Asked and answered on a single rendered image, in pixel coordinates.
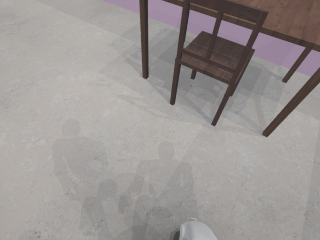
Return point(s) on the robot right thigh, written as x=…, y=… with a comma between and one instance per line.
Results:
x=195, y=230

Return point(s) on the table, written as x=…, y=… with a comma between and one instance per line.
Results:
x=294, y=21

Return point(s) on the chair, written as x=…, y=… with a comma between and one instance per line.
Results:
x=214, y=56

